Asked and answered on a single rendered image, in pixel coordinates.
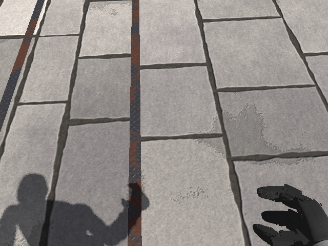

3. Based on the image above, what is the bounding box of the robot right hand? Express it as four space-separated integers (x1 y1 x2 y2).
253 184 328 246

